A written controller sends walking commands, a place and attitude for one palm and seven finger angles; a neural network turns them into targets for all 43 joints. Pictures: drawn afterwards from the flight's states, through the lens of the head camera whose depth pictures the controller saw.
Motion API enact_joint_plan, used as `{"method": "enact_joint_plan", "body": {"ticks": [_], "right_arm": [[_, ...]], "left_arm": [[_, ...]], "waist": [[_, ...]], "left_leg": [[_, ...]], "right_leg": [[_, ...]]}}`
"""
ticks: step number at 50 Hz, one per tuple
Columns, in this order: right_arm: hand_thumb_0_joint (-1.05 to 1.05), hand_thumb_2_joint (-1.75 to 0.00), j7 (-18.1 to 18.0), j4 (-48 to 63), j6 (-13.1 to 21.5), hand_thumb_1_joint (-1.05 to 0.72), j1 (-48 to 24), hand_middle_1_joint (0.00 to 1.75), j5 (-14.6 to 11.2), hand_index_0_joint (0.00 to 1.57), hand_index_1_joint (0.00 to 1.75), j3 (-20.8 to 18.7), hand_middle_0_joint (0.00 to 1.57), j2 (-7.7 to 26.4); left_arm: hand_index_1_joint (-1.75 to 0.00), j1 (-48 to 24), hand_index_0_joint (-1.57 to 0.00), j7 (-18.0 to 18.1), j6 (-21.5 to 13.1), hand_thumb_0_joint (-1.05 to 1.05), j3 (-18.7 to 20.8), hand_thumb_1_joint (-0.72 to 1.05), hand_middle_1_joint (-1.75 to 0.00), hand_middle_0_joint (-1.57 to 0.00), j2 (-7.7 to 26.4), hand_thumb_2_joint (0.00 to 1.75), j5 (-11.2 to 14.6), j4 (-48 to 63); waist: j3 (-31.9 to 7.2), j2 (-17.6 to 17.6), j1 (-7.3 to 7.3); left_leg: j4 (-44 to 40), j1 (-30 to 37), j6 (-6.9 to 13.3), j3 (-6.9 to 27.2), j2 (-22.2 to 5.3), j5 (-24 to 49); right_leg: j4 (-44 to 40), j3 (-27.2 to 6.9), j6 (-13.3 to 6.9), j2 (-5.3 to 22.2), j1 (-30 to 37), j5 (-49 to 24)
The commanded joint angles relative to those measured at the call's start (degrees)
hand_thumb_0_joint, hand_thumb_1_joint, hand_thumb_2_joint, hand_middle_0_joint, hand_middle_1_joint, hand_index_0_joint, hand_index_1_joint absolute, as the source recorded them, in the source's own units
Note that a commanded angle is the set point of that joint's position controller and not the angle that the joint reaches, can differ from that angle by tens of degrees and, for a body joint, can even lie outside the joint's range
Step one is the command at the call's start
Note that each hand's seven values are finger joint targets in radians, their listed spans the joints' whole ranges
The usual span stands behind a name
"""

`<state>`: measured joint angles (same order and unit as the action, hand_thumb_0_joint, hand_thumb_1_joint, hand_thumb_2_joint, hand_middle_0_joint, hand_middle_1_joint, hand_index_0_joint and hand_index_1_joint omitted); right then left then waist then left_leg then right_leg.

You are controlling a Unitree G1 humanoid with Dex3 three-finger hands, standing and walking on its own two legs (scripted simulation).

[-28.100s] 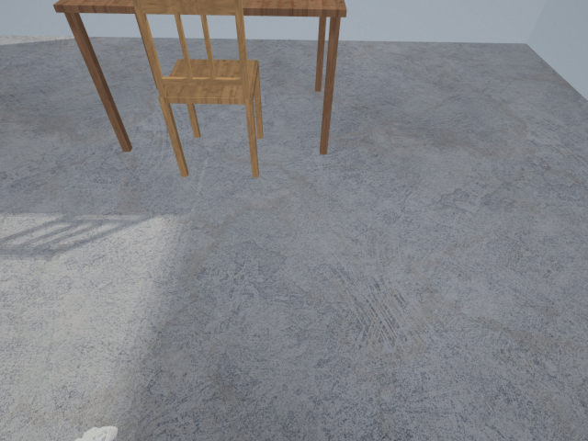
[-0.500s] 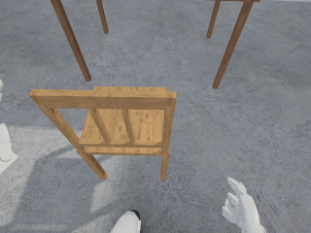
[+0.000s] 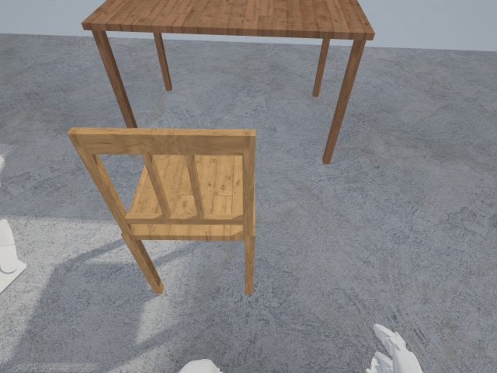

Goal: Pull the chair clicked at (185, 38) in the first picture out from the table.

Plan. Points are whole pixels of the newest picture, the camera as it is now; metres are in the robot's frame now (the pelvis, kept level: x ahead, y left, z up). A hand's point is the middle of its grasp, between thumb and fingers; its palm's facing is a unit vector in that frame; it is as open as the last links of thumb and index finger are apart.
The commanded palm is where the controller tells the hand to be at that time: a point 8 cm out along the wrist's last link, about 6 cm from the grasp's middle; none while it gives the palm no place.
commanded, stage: stop stepping back and stand still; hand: left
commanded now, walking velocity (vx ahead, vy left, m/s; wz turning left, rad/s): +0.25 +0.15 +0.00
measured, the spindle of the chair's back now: (158, 187) +0.55 +0.26 -0.10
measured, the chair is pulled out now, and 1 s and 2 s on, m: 0.61 0.61 0.61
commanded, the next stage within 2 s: let the arm hang, fingers relaxed in 0.44 s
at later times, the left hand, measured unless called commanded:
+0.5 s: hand out of the picture +0.15 +0.28 +0.17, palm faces +0.48 -0.73 -0.49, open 7.4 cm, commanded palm +0.09 +0.31 +0.19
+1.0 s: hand out of the picture -0.02 +0.20 -0.16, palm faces +0.10 -0.97 -0.21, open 7.0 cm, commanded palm none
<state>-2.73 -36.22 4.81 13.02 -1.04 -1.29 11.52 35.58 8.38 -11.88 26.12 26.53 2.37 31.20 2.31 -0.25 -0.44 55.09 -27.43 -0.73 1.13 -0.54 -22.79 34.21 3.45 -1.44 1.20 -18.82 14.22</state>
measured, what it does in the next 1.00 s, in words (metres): steps on the spot: left foot, then right foot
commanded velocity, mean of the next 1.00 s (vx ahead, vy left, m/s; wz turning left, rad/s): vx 0.05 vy -0.01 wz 0.00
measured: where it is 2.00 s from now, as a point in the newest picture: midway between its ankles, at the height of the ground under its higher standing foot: outside the picture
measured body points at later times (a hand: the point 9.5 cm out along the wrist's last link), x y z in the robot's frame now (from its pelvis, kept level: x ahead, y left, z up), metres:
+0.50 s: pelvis -0.04 +0.01 +0.01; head -0.04 -0.01 +0.45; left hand +0.12 +0.32 +0.20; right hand +0.11 -0.23 -0.10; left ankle -0.05 +0.11 -0.73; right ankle -0.02 -0.09 -0.73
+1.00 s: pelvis -0.04 +0.01 +0.01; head -0.02 +0.02 +0.46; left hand -0.03 +0.25 -0.14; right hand -0.01 -0.23 -0.14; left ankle -0.05 +0.11 -0.73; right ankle -0.02 -0.10 -0.73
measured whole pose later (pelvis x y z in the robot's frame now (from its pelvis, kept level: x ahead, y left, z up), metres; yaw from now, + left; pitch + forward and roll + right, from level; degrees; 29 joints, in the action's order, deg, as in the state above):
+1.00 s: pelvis -0.04 +0.01 +0.01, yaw +4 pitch -2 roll -1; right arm -1.6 -56.7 -0.9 17.3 0.8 -0.4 9.8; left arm 16.1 1.5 2.0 0.8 11.1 -0.3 -54.4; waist 4.1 0.4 -0.1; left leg 26.9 -10.5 1.2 0.4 0.7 -14.8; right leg 24.6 3.8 -1.0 -0.1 -11.0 12.0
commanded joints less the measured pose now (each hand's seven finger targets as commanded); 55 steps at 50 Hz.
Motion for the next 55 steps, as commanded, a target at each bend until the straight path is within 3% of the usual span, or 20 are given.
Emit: {"method": "enact_joint_plan", "body": {"ticks": [1, 4, 6, 8, 9, 10, 12, 16, 19, 21, 23, 26, 27, 29, 32, 35, 39, 42, 47, 55], "right_arm": [[0.0, -0.9, -1.4, 8.0, 2.3, -0.9, -5.0, 0.3, 0.0, 0.2, 0.3, -1.8, 0.2, 7.0], [0.0, -0.9, -1.8, 7.7, 4.4, -0.9, -4.2, 0.3, 0.4, 0.2, 0.3, -2.3, 0.2, 7.1], [0.0, -0.9, -2.3, 7.9, 5.7, -0.9, -3.2, 0.3, 0.7, 0.2, 0.3, -2.4, 0.2, 7.2], [0.0, -0.9, -1.8, 8.5, 6.8, -0.9, -3.4, 0.3, 0.4, 0.2, 0.3, -3.4, 0.2, 8.5], [0.0, -0.9, -1.6, 7.4, 6.7, -0.9, -3.6, 0.3, 0.8, 0.2, 0.3, -2.6, 0.2, 7.0], [0.0, -0.9, -1.5, 7.1, 6.8, -0.9, -3.7, 0.3, 0.9, 0.2, 0.3, -2.9, 0.2, 6.0], [0.0, -0.9, -0.3, 6.4, 6.7, -0.9, -3.5, 0.3, 0.1, 0.2, 0.3, -3.0, 0.2, 6.6], [0.0, -0.9, -0.3, 6.2, 5.4, -0.9, -2.6, 0.3, -0.2, 0.2, 0.3, -2.8, 0.2, 8.0], [0.0, -0.9, -0.5, 5.8, 4.8, -0.9, -2.1, 0.3, -0.4, 0.2, 0.3, -3.1, 0.2, 7.9], [0.0, -0.9, -0.4, 6.8, 3.5, -0.9, -1.8, 0.3, -1.0, 0.2, 0.3, -3.7, 0.2, 7.7], [0.0, -0.9, -0.2, 6.8, 3.3, -0.9, -3.1, 0.3, -0.4, 0.2, 0.3, -2.7, 0.2, 6.9], [0.0, -0.9, -1.1, 7.2, 3.8, -0.9, -5.2, 0.3, -0.1, 0.2, 0.3, -2.1, 0.2, 7.1], [0.0, -0.9, 4.6, -4.9, 3.6, -0.9, -0.7, 0.3, 1.4, 0.2, 0.3, -3.1, 0.2, 8.7], [0.0, -0.9, 3.5, -3.1, -0.9, -0.9, -0.4, 0.3, 2.4, 0.2, 0.3, -2.1, 0.2, 5.8], [0.0, -0.9, 2.7, -2.3, -1.8, -0.9, -2.1, 0.3, 2.9, 0.2, 0.3, -1.6, 0.2, 6.7], [0.0, -0.9, 2.2, -5.5, -3.5, -0.9, 1.4, 0.3, 1.9, 0.2, 0.3, -1.5, 0.2, 5.9], [0.0, -0.9, 1.6, -12.0, -3.6, -0.9, 1.1, 0.3, 1.9, 0.2, 0.3, 0.2, 0.2, 5.2], [0.0, -0.9, 1.0, -14.3, -3.8, -0.9, 2.6, 0.3, 2.0, 0.2, 0.3, 0.1, 0.2, 3.8], [0.0, -0.9, 1.0, -17.2, -4.4, -0.9, 5.7, 0.3, 1.8, 0.2, 0.3, 0.0, 0.2, 3.6], [0.0, -0.9, 1.0, -21.1, -4.5, -0.9, 9.5, 0.3, 1.6, 0.2, 0.3, 0.5, 0.2, 2.7]], "left_arm": [[-0.3, -6.5, -0.2, 1.5, -1.3, 0.0, 5.7, 0.9, -0.3, -0.2, 8.8, 0.9, -0.3, -0.3], [-0.3, -8.8, -0.2, 2.3, -2.3, 0.0, 3.9, 0.9, -0.3, -0.2, 7.8, 0.9, -1.5, 3.6], [-0.3, -7.5, -0.2, 2.8, -3.2, 0.0, 3.3, 0.9, -0.3, -0.2, 7.4, 0.9, -1.4, 7.9], [-0.3, -6.5, -0.2, 2.8, -3.9, 0.0, 4.9, 0.9, -0.3, -0.2, 8.9, 0.9, -2.0, 12.4], [-0.3, -7.5, -0.2, 2.6, -4.1, 0.0, 5.6, 0.9, -0.3, -0.2, 9.8, 0.9, -2.2, 12.1], [-0.3, -9.9, -0.2, 2.4, -4.4, 0.0, 6.9, 0.9, -0.3, -0.2, 11.4, 0.9, -2.5, 13.1], [-0.3, -6.4, -0.2, 2.1, -4.6, 0.0, 5.9, 0.9, -0.3, -0.2, 8.5, 0.9, -1.9, 9.6], [-0.3, -5.3, -0.2, 1.3, -4.7, 0.0, 6.4, 0.9, -0.3, -0.2, 7.8, 0.9, -1.1, 5.0], [-0.3, -7.8, -0.2, 1.4, -4.3, 0.0, 6.2, 0.9, -0.3, -0.2, 7.4, 0.9, -0.8, 0.7], [-0.3, -5.2, -0.2, 1.4, -2.8, 0.0, 3.9, 0.9, -0.3, -0.2, 6.1, 0.9, 0.1, 0.2], [-0.3, -6.9, -0.2, 2.0, -2.9, 0.0, 3.8, 0.9, -0.3, -0.2, 7.0, 0.9, 0.1, 2.9], [-0.3, -7.5, -0.2, 2.3, -3.6, 0.0, 4.6, 0.9, -0.3, -0.2, 8.5, 0.9, 0.1, 7.4], [-0.3, -8.5, -0.2, -5.8, 7.1, 0.0, -19.2, 0.9, -0.3, -0.2, -9.7, 0.9, -6.1, -35.8], [-0.3, -9.5, -0.2, -7.2, 12.0, 0.0, -19.6, 0.9, -0.3, -0.2, -13.4, 0.9, -4.3, -39.5], [-0.3, -12.7, -0.2, -7.1, 11.7, 0.0, -20.9, 0.9, -0.3, -0.2, -11.2, 0.9, -4.5, -48.8], [-0.3, -16.6, -0.2, -6.7, 11.4, 0.0, -21.8, 0.9, -0.3, -0.2, -7.0, 0.9, -4.0, -60.1], [-0.3, -19.0, -0.2, -6.5, 12.0, 0.0, -24.0, 0.9, -0.3, -0.2, -7.9, 0.9, -2.9, -72.7], [-0.3, -16.8, -0.2, -6.2, 12.3, 0.0, -23.3, 0.9, -0.3, -0.2, -10.6, 0.9, -3.2, -77.5], [-0.3, -17.7, -0.2, -6.5, 12.4, 0.0, -24.6, 0.9, -0.3, -0.2, -11.0, 0.9, -2.9, -82.2], [-0.3, -16.0, -0.2, -6.3, 12.2, 0.0, -25.6, 0.9, -0.3, -0.2, -10.9, 0.9, -2.7, -87.5]], "waist": [[-1.3, 8.5, -1.54], [-4.0, 12.7, -0.46], [-4.1, 3.2, -0.57], [-4.1, -12.0, 1.01], [-2.6, -21.9, -0.5], [0.4, -22.5, -1.02], [1.4, -11.5, 0.25], [-1.7, -9.3, -0.51], [-3.8, 0.1, -1.42], [-3.2, 11.4, -1.32], [-2.8, 9.3, -1.59], [-3.5, 1.3, -0.75], [-0.8, -1.9, -4.1], [-3.0, -6.5, -0.88], [-6.6, 8.0, 1.61], [-8.9, 12.6, -0.62], [-4.0, -7.9, 0.08], [-3.6, -10.8, 0.74], [-0.6, -2.8, 0.55], [2.0, 1.3, 0.48]], "left_leg": [[-0.5, 8.6, 1.5, -2.0, 0.0, -1.2], [-23.5, 12.9, 3.7, -4.5, 0.8, -4.0], [-39.1, 15.3, 4.9, -3.3, -0.5, -0.5], [-44.2, 16.3, 7.5, 5.0, -9.3, 6.6], [-45.7, 12.1, 9.1, 13.8, -13.8, -0.4], [-46.2, 6.8, 11.7, 16.3, -15.2, -3.9], [-39.4, 6.5, 10.2, 9.1, -12.7, 6.4], [-31.5, 7.7, 7.3, 6.5, -10.3, 10.3], [-27.8, 1.7, 4.7, 2.7, -5.1, -5.0], [-18.3, 4.4, 3.0, -1.3, -0.1, -5.0], [-22.2, 8.3, 3.0, -0.9, -0.5, 1.0], [-33.1, 14.2, 4.1, 2.6, -3.6, 8.9], [-23.1, 13.8, 4.3, 5.7, -5.5, 24.9], [-29.9, 6.4, 7.9, 11.1, -9.9, 23.9], [-24.8, 7.7, 5.7, 8.4, -6.0, 32.0], [-21.1, 13.3, 2.0, 1.8, 0.2, 21.9], [-30.1, 17.1, 3.1, 4.9, -4.2, 28.3], [-32.1, 16.0, 3.6, 5.1, -4.7, 23.0], [-35.2, 13.6, 3.9, 5.4, -4.8, 11.8], [-36.0, 13.5, 4.0, 4.5, -4.4, 8.5]], "right_leg": [[-22.7, -13.0, -3.7, 14.2, -12.9, 26.8], [-21.1, -11.1, -2.5, 12.9, -2.5, 24.4], [-13.8, -8.7, -1.2, 8.8, 3.3, 18.8], [3.8, -1.5, 1.1, 0.7, 2.3, 9.3], [13.3, 0.4, 2.1, 0.4, -2.3, 14.3], [21.7, -1.6, 2.1, 0.0, -3.2, 12.4], [14.6, -1.4, 1.6, 0.4, -1.6, 11.7], [-11.0, 1.8, 1.1, -0.7, 9.6, 2.7], [-13.0, -7.8, -1.7, 3.7, 15.2, 5.4], [-21.0, -21.4, -5.5, 11.4, 8.4, 18.0], [-19.9, -18.7, -6.6, 12.9, 8.0, 11.2], [-13.3, -9.7, -2.1, 7.1, 8.2, 1.3], [2.2, -3.2, -1.0, 6.9, -4.4, -14.2], [7.5, -0.8, 0.8, 1.7, -0.9, 0.9], [-1.7, -4.6, -0.1, 3.3, 8.4, -12.9], [-5.6, -10.4, -5.7, 10.5, 12.3, -33.9], [-7.7, -6.6, -1.5, 4.6, 9.2, -13.9], [-10.8, -5.1, -1.3, 3.5, 11.6, -9.4], [-13.6, -5.0, -1.3, 3.5, 11.1, -5.1], [-15.3, -6.4, -1.7, 4.1, 9.0, -1.0]]}}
